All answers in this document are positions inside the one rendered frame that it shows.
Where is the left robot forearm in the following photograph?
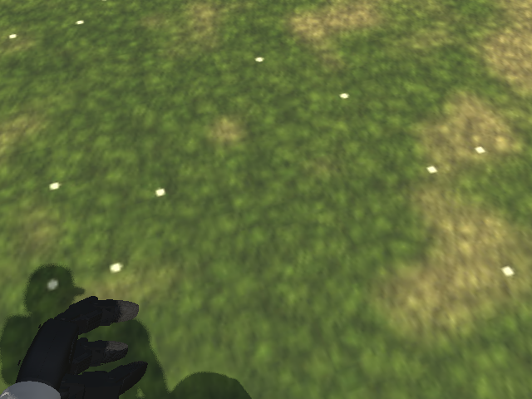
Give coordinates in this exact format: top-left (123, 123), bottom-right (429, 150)
top-left (0, 381), bottom-right (61, 399)

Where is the left robot hand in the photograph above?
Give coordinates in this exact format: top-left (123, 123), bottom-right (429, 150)
top-left (15, 296), bottom-right (148, 399)

